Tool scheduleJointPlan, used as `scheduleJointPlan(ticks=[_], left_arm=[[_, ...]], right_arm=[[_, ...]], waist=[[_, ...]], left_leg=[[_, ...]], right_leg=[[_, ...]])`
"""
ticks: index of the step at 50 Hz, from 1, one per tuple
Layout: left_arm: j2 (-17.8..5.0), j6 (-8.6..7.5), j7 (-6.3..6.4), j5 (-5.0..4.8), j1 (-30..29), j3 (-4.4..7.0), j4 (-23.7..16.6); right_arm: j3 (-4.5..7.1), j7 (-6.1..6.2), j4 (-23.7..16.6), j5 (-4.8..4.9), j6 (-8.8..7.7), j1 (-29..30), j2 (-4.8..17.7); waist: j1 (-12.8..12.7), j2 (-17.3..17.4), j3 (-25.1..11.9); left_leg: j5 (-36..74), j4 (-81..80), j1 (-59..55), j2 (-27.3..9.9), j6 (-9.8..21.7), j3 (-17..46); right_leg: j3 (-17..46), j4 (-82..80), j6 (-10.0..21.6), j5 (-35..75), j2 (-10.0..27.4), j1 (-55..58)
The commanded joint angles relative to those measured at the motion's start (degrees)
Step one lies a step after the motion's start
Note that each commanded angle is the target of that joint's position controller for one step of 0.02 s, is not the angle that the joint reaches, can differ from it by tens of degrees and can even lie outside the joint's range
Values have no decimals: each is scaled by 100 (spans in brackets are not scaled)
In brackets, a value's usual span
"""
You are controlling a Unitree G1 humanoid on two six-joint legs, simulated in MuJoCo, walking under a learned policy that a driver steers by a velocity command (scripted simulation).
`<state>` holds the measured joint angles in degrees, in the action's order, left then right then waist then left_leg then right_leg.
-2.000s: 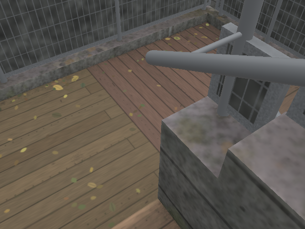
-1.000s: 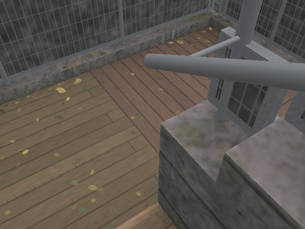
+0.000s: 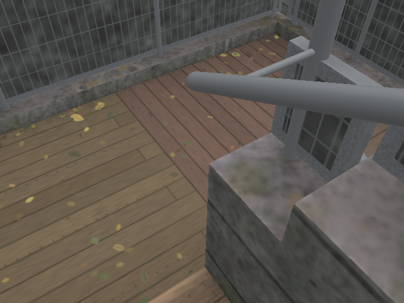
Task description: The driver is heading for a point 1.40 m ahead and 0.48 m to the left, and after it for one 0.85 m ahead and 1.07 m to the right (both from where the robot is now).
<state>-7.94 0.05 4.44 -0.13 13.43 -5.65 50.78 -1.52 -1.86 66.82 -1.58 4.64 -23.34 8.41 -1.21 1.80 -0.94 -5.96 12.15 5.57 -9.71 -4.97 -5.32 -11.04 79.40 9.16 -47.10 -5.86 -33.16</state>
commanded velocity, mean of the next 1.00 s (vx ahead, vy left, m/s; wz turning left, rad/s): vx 0.01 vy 0.00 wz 0.00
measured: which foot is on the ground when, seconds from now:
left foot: down 0.00-1.00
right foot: down 0.00-1.00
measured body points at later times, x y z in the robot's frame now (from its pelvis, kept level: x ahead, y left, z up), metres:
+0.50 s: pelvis +0.01 +0.00 +0.00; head +0.02 +0.00 +0.45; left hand +0.10 +0.21 -0.14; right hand -0.06 -0.21 -0.16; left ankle +0.00 +0.17 -0.76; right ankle -0.03 -0.04 -0.60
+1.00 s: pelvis +0.01 +0.01 +0.00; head +0.01 +0.01 +0.45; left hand +0.10 +0.21 -0.14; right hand -0.08 -0.20 -0.16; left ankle +0.00 +0.17 -0.76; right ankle -0.03 -0.04 -0.60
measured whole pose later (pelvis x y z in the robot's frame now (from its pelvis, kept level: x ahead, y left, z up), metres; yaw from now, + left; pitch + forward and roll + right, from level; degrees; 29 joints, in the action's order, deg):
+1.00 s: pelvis +0.01 +0.01 +0.00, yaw +0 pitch +1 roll -2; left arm -7.2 -1.7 5.3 0.4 12.3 -5.0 51.5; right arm -0.6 -1.5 67.6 -1.8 6.1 -24.0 7.9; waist -2.2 2.2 -0.8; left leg -6.9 12.6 5.6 -8.8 -4.3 -5.9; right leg -9.9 80.1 8.5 -48.4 -5.1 -33.0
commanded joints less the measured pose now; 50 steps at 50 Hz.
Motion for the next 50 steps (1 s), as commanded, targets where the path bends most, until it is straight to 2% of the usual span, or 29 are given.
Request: scheduleJointPlan(ticks=[1,3,9,10,17,24,28,29,30,31,32,33,38,40,42,43,45,46,47,50], left_arm=[[-356,-99,18,22,-54,60,-322],[-394,-94,37,64,-65,71,-332],[-345,-116,65,45,-79,74,-338],[-363,-127,64,67,-98,80,-364],[-325,-184,117,49,-114,71,-268],[-342,-192,125,51,-133,86,-230],[-336,-188,135,54,-152,93,-213],[-304,-205,129,19,-151,87,-192],[-299,-212,127,17,-151,87,-184],[-325,-201,133,56,-164,97,-189],[-358,-215,136,55,-164,114,-201],[-318,-237,129,11,-127,111,-183],[-282,-235,109,12,-121,125,-219],[-109,-187,133,-58,-115,47,-36],[-321,-203,103,70,-211,118,-191],[-378,-191,104,109,-186,131,-197],[-402,-183,109,99,-177,144,-191],[-337,-200,98,56,-141,132,-212],[-321,-213,98,56,-188,128,-215],[-304,-279,99,44,-170,147,-248]], right_arm=[[32,28,41,-28,81,-530,432],[65,34,6,-11,95,-493,498],[94,46,26,-4,106,-581,425],[100,52,41,8,121,-593,425],[126,75,35,-6,154,-666,462],[137,76,19,-19,170,-630,495],[140,72,8,-17,174,-622,479],[117,67,53,-28,177,-700,402],[119,65,62,-32,180,-700,414],[145,68,21,-21,178,-628,499],[160,61,17,-33,148,-638,511],[140,54,87,-41,137,-746,437],[146,30,108,-29,137,-660,425],[39,2,97,-70,131,-769,208],[107,60,137,-19,176,-729,449],[133,74,84,-7,188,-641,504],[127,65,68,-2,187,-673,397],[122,48,116,-10,183,-677,341],[123,43,118,-15,183,-698,319],[146,41,197,-31,137,-794,339]], waist=[[-123,112,502],[-131,83,516],[-125,5,378],[-146,12,361],[-113,-22,261],[-134,-7,239],[-128,-11,242],[-104,-29,231],[-115,6,261],[-133,32,280],[-64,30,248],[-62,11,172],[-93,22,221],[2,-162,213],[-147,132,433],[-177,118,445],[-137,-12,389],[-162,-16,363],[-127,-38,395],[-70,-2,270]], left_leg=[[885,135,-259,-114,384,32],[894,229,-261,-82,408,18],[1104,295,-366,-73,430,47],[1084,319,-353,-43,436,40],[1511,274,-443,-102,459,78],[1521,273,-377,-99,476,41],[1475,270,-362,-89,484,40],[1477,198,-420,-114,462,71],[1490,194,-445,-120,455,68],[1501,266,-399,-98,475,32],[1637,290,-345,-103,457,53],[1682,220,-401,-130,429,78],[1534,232,-407,-106,416,30],[1263,49,-577,-217,414,80],[1226,173,-269,-83,430,21],[1170,235,-212,-48,459,8],[1116,244,-219,-30,486,42],[1109,212,-370,-38,473,45],[1149,223,-414,-39,473,51],[1512,255,-471,-67,437,65]], right_leg=[[2242,-2511,52,1109,899,-792],[2320,-2510,37,1231,909,-816],[2337,-2463,17,1495,920,-756],[2406,-2501,16,1480,957,-728],[2241,-2163,55,2024,910,-613],[2180,-2052,78,2090,903,-535],[2200,-2077,89,2025,913,-547],[2203,-2130,108,1908,921,-571],[2190,-2124,108,1898,906,-598],[2170,-2053,92,2027,891,-583],[2194,-1953,81,2307,924,-517],[2173,-1956,92,2305,937,-469],[2160,-2017,68,2121,920,-577],[1884,-2141,94,1314,755,-697],[2221,-2216,120,1588,944,-600],[2356,-2256,114,1657,982,-601],[2459,-2366,123,1480,1018,-615],[2474,-2469,108,1332,997,-756],[2453,-2467,107,1322,985,-807],[2344,-2182,79,1911,978,-676]])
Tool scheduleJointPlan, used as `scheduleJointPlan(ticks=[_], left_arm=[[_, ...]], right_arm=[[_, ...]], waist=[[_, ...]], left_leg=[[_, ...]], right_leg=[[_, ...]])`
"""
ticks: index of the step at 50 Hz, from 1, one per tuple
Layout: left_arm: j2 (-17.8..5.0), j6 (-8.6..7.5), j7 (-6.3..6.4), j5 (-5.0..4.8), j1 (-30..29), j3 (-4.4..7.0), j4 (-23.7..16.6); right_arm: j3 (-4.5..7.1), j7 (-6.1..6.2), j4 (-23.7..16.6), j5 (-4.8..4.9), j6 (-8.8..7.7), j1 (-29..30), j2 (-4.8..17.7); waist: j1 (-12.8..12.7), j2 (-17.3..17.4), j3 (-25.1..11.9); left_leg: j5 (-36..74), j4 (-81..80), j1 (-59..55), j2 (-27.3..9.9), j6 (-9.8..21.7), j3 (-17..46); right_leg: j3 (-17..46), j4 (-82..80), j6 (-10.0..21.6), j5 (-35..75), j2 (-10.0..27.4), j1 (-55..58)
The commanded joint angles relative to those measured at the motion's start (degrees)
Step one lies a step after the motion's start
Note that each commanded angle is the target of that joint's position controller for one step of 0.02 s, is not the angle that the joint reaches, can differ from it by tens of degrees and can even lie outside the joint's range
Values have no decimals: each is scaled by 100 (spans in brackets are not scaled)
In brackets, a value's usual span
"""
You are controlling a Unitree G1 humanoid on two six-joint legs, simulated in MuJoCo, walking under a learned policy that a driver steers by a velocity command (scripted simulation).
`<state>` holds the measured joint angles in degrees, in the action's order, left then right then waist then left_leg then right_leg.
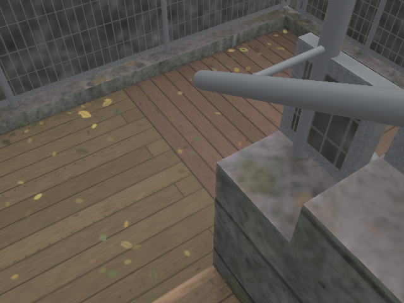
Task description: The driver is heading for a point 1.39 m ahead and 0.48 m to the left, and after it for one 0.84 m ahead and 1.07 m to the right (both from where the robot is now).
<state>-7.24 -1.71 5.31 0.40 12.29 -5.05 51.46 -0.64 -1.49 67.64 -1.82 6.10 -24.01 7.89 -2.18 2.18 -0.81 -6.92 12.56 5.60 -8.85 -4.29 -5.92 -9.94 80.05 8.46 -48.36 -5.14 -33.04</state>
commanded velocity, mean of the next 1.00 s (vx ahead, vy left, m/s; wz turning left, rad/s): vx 0.04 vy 0.03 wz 0.00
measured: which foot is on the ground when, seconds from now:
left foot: down 0.00-1.00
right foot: down 0.00-1.00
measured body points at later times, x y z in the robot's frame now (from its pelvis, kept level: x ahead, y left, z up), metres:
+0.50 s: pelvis +0.00 +0.01 +0.00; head +0.00 +0.01 +0.45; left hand +0.09 +0.22 -0.14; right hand -0.09 -0.21 -0.16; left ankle -0.01 +0.16 -0.76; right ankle -0.04 -0.05 -0.60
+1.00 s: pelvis -0.01 +0.01 +0.00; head -0.01 +0.00 +0.45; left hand +0.08 +0.22 -0.14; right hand -0.08 -0.22 -0.16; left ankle -0.01 +0.16 -0.76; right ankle -0.04 -0.05 -0.60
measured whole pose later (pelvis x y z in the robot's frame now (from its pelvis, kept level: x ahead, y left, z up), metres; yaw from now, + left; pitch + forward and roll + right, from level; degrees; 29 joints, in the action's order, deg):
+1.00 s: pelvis -0.01 +0.01 +0.00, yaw +0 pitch +0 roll -2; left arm -8.0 -1.4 4.9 0.8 13.3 -5.4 50.3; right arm -0.4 -1.4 66.4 -1.2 5.8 -23.4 10.1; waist -1.5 2.5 -1.0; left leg -6.5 13.1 6.0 -8.3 -4.0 -5.8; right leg -9.6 80.6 7.7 -47.8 -4.2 -33.4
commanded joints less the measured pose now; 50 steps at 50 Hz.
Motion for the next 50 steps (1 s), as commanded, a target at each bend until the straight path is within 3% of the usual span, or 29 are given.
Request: scheduleJointPlan(ticks=[1,8,13,14,15,19,22,31,32,35,40,43,50], left_arm=[[-371,-109,10,-10,-50,92,-327],[-361,-90,-1,-6,-61,103,-354],[-423,-25,-58,-10,8,153,-362],[-397,-7,-62,19,83,148,-324],[-397,2,-68,21,85,159,-330],[-397,33,-70,17,50,179,-368],[-428,13,-53,14,61,184,-366],[-442,-25,-18,46,80,145,-411],[-474,-2,-60,22,137,134,-353],[-417,39,-83,38,74,89,-353],[-479,30,-90,50,97,65,-341],[-451,1,-51,53,53,53,-407],[-438,-44,-27,41,88,28,-409]], right_arm=[[61,5,129,-3,-16,-735,396],[59,-19,148,-1,13,-708,405],[59,-29,196,32,-74,-775,430],[118,-48,143,59,-99,-716,586],[117,-59,150,62,-111,-729,570],[103,-74,122,50,-100,-692,488],[116,-52,83,25,-93,-598,548],[105,-6,7,34,-28,-538,594],[125,-21,-28,8,-32,-651,694],[113,-28,-85,25,-3,-609,685],[137,1,-146,39,-39,-597,775],[82,8,-126,65,-32,-501,606],[82,14,-45,63,-16,-604,701]], waist=[[20,-38,222],[22,-43,219],[5,15,225],[53,21,221],[45,3,192],[67,3,251],[81,-23,322],[109,-54,365],[192,-204,315],[136,-99,439],[116,-68,419],[48,65,421],[63,-68,278]], left_leg=[[1656,217,-476,-156,370,120],[1688,191,-462,-146,423,93],[1729,172,-370,-191,400,118],[1781,142,-352,-209,373,94],[1806,146,-331,-203,362,79],[1591,142,-289,-171,361,79],[1557,163,-307,-155,387,119],[1400,234,-280,-94,359,145],[1458,272,-326,-123,365,101],[1290,276,-283,-108,437,73],[1409,284,-216,-133,444,104],[1405,250,-282,-98,420,162],[1610,222,-426,-151,382,163]], right_leg=[[2201,-2201,145,2098,899,-647],[2081,-2109,161,2017,865,-639],[2002,-1964,186,2091,843,-513],[1911,-1851,168,2318,848,-467],[1862,-1803,160,2380,845,-408],[1910,-1918,163,2055,863,-487],[1999,-2102,148,1877,889,-608],[2102,-2203,120,1461,912,-774],[2055,-2064,180,1290,948,-849],[1970,-2178,193,726,909,-1009],[2072,-2164,188,1046,941,-901],[2111,-2337,125,1255,910,-857],[2056,-2164,118,1627,870,-746]])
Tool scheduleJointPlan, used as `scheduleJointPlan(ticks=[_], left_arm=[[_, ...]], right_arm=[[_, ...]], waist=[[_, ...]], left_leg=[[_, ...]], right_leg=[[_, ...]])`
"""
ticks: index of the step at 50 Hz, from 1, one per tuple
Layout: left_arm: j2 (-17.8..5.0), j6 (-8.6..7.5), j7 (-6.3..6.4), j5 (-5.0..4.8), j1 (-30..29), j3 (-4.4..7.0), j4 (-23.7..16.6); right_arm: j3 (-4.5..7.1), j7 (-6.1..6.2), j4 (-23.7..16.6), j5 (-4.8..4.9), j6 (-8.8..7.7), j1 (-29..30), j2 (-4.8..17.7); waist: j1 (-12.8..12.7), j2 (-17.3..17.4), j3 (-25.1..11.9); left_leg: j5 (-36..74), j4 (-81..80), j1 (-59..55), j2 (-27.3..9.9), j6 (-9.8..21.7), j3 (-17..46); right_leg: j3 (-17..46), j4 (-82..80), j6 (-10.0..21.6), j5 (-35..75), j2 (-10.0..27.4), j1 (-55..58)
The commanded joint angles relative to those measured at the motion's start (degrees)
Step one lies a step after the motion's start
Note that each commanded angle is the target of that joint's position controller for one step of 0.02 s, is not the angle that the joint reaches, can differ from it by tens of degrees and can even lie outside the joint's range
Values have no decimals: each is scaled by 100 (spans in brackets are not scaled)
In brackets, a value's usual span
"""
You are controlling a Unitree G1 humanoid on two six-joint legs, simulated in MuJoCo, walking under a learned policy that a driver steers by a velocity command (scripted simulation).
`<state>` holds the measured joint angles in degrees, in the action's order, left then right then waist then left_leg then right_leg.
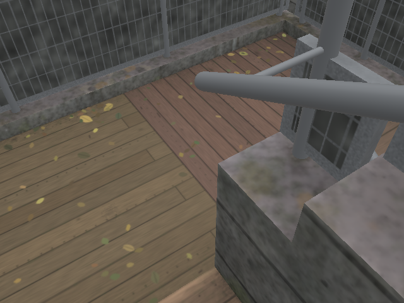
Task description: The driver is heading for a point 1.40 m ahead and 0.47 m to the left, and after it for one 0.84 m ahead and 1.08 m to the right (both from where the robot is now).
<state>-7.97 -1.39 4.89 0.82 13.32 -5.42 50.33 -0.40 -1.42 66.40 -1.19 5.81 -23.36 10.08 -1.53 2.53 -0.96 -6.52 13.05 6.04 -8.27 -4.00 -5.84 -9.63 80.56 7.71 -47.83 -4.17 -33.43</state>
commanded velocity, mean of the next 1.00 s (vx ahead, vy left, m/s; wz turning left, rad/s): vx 0.03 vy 0.04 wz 0.00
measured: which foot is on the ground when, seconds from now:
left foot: down 0.00-1.00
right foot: down 0.00-1.00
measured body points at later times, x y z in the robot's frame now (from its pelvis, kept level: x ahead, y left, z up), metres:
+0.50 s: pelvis +0.00 +0.01 +0.00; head +0.01 +0.00 +0.45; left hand +0.09 +0.23 -0.13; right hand -0.05 -0.23 -0.16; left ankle +0.00 +0.16 -0.75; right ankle -0.04 -0.05 -0.60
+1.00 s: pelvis -0.01 +0.02 +0.00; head -0.02 +0.02 +0.45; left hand +0.09 +0.23 -0.14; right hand -0.08 -0.22 -0.16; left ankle +0.00 +0.16 -0.76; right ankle -0.04 -0.05 -0.60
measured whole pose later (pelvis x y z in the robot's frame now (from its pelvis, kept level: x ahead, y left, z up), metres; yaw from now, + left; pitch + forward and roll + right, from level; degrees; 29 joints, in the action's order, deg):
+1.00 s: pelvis -0.01 +0.02 +0.00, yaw +1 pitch +0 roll -2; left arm -8.6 0.1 2.9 0.6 12.2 -4.0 49.9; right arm 0.3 -2.5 63.2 -1.6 3.9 -24.0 11.5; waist 1.1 1.6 -0.9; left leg -7.7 17.5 9.1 -6.3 -2.2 -5.4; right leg -8.2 82.5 5.5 -47.4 -1.7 -35.1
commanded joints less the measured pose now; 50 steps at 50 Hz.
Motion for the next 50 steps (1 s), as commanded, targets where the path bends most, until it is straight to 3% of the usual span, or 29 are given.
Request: scheduleJointPlan(ticks=[1,18,19,20,22,23,26,28,31,34,35,37,39,42,47,50], left_arm=[[-368,-78,14,-1,-15,64,-298],[-401,-70,11,5,-43,67,-319],[-508,-85,-39,147,-122,83,-448],[-1017,-45,11,228,77,299,-537],[-1015,-1,84,208,352,316,-437],[-1012,42,55,164,224,318,-429],[-789,46,-17,57,-51,296,-503],[-699,29,-47,57,56,285,-494],[-628,46,-115,9,122,268,-489],[-624,94,-136,18,136,255,-488],[-526,64,-147,38,-7,197,-511],[-602,71,-177,39,-95,193,-523],[-622,118,-166,66,-164,197,-495],[-570,121,-169,39,-108,211,-401],[-487,100,-191,-41,-113,240,-313],[-431,87,-190,-19,-149,228,-322]], right_arm=[[56,6,80,1,15,-658,481],[47,2,80,-1,20,-589,479],[-9,19,143,95,75,-556,289],[217,16,-147,10,102,-56,884],[256,-54,-269,17,127,60,772],[264,-80,-331,15,99,-78,744],[227,-83,-228,19,63,-452,534],[240,-31,-166,10,23,-641,696],[246,-36,-177,2,-40,-662,861],[235,-68,-238,9,-69,-575,928],[218,-94,-323,-7,-20,-395,918],[180,-99,-394,36,-5,-240,845],[172,-82,-376,-20,-57,-331,857],[171,-109,-328,-43,-201,-519,908],[168,-115,-380,-43,-202,-475,798],[178,-78,-381,-48,-203,-507,779]], waist=[[-6,-106,292],[-11,-89,301],[-145,-90,236],[-277,-43,664],[-245,-407,428],[-35,-654,321],[248,-494,178],[262,-215,11],[213,-131,-72],[165,-108,24],[179,-196,110],[186,-168,331],[216,-125,483],[230,-100,461],[202,-30,435],[174,25,375]], left_leg=[[1574,169,-463,-210,352,151],[1544,162,-445,-210,352,131],[900,255,-278,-35,396,100],[1264,735,472,97,425,78],[807,694,817,212,453,263],[773,654,621,242,466,260],[1841,670,-282,219,467,145],[2592,792,-613,109,517,120],[3001,827,-531,-19,584,125],[2722,774,-337,-71,579,125],[2411,744,-252,-18,578,38],[1676,532,35,-15,595,79],[1444,454,76,0,576,94],[1432,407,89,-74,524,99],[1291,348,157,-97,532,87],[1236,381,154,-68,514,57]], right_leg=[[2019,-2209,193,1587,773,-701],[2037,-2212,198,1612,771,-705],[2543,-2751,239,533,1007,-626],[3194,-2674,403,1843,1250,-383],[3506,-2831,513,2262,1391,-35],[3278,-2687,537,2188,1389,-172],[2328,-2137,343,2123,1093,-708],[1806,-1700,160,2230,956,-741],[1457,-1338,93,1905,777,-689],[1395,-1350,91,1492,738,-720],[1326,-1518,51,1188,727,-843],[1461,-1890,52,521,773,-848],[1520,-1929,70,298,777,-925],[1226,-1632,45,462,659,-808],[1204,-1628,73,541,651,-754],[1302,-1737,70,506,714,-709]])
